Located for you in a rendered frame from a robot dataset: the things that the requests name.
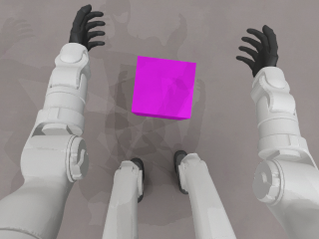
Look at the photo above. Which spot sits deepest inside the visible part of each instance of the robot right forearm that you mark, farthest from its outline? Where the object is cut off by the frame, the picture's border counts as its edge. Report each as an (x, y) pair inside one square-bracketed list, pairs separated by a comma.
[(277, 121)]

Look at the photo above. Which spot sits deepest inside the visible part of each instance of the carton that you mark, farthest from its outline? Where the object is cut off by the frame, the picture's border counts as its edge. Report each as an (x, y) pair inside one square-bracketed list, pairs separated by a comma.
[(163, 88)]

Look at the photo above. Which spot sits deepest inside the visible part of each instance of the robot left foot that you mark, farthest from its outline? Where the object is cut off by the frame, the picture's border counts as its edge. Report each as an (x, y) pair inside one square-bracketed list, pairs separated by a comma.
[(140, 165)]

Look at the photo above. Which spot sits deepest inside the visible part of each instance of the left robot hand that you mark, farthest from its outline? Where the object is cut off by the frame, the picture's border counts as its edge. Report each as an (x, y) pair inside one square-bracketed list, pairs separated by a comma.
[(80, 31)]

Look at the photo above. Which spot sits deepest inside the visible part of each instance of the robot left upper arm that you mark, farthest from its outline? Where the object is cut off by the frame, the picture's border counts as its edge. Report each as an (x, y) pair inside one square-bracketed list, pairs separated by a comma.
[(51, 164)]

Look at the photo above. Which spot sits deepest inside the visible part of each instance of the right robot shin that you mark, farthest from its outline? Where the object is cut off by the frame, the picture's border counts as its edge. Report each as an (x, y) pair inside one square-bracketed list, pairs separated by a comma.
[(193, 156)]

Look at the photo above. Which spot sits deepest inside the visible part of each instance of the robot right upper arm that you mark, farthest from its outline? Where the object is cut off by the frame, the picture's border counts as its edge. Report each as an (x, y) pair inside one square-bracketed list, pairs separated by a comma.
[(290, 190)]

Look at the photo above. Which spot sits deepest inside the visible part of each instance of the right robot hand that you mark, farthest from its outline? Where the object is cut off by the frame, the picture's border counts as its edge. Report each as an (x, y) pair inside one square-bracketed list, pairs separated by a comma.
[(266, 55)]

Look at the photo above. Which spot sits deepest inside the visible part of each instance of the robot left forearm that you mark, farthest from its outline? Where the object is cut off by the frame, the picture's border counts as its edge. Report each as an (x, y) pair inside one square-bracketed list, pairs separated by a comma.
[(65, 100)]

